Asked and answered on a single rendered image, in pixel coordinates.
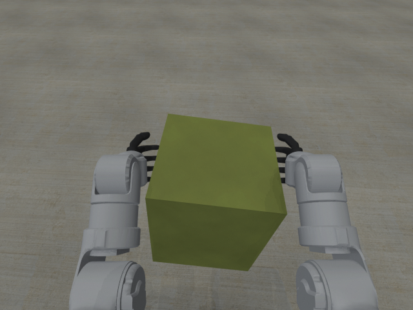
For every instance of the robot right upper arm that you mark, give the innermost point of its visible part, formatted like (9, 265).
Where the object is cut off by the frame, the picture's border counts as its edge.
(340, 284)

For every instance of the carton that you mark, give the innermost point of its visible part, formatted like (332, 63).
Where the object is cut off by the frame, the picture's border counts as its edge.
(215, 196)

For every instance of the robot left hand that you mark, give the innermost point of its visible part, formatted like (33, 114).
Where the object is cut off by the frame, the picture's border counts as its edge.
(134, 145)

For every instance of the robot left upper arm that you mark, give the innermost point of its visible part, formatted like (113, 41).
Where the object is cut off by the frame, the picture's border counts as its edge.
(109, 285)

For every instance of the robot left forearm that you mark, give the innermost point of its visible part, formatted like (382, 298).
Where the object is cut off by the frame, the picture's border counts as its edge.
(115, 197)

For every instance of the robot right hand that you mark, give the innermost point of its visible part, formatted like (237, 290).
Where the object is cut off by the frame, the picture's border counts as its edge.
(294, 148)

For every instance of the robot right forearm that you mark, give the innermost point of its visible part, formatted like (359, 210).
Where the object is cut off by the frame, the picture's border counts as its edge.
(323, 210)

